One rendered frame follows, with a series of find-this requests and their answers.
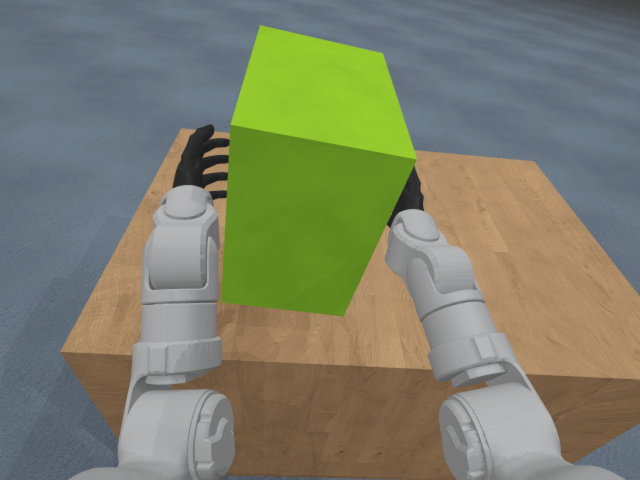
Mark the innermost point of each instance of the pedestal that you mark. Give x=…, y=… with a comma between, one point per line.
x=354, y=396

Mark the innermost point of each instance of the left robot upper arm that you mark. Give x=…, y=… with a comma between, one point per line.
x=174, y=435

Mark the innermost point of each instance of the right robot upper arm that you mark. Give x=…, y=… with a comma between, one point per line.
x=502, y=432

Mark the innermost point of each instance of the carton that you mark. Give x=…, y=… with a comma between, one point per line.
x=319, y=155

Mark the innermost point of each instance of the robot right hand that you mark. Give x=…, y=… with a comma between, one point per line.
x=410, y=198

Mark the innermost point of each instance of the right robot forearm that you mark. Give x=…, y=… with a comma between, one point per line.
x=466, y=348

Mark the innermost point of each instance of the left robot forearm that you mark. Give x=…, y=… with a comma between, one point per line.
x=179, y=341

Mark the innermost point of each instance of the robot left hand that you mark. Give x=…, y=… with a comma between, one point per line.
x=192, y=165

